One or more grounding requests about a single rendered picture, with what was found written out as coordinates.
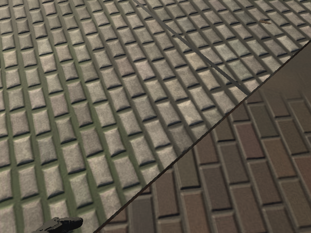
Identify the robot left hand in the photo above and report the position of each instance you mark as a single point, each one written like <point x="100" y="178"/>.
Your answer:
<point x="60" y="225"/>

